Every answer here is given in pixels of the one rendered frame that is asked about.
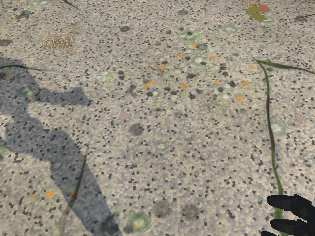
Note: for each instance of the robot right hand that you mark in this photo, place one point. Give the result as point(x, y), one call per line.
point(299, 207)

